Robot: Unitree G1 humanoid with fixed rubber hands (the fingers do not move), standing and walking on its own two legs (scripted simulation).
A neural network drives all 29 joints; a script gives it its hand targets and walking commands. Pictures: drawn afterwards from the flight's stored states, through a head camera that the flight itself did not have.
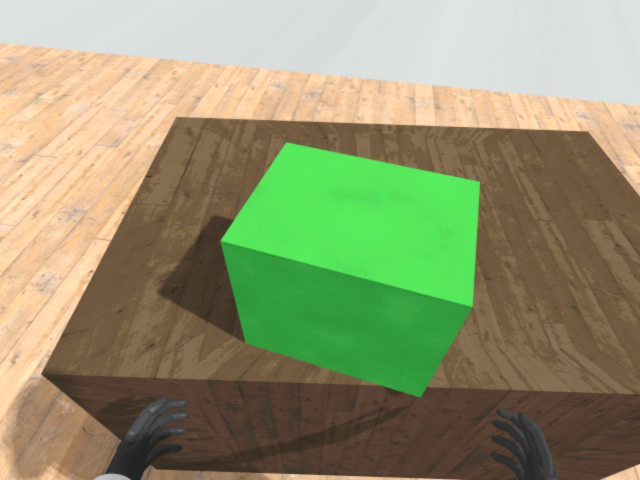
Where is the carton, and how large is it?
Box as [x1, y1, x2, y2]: [221, 142, 479, 397]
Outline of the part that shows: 286,142 221,239 222,249 245,342 420,397 472,306 479,182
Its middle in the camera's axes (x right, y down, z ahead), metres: +0.05 +0.04 +0.61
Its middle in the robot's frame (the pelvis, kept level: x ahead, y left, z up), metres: +0.43 +0.00 -0.01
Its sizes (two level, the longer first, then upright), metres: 0.300 0.225 0.260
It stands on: a pedestal, 0.64 m high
